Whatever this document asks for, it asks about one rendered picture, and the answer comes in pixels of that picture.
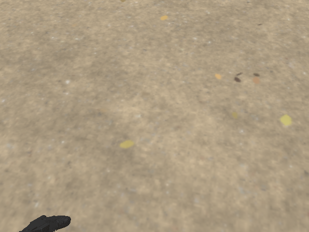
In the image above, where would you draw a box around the left robot hand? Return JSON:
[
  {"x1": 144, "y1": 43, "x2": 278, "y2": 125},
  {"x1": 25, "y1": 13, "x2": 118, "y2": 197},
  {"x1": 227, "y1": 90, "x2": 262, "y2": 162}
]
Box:
[{"x1": 19, "y1": 215, "x2": 71, "y2": 232}]

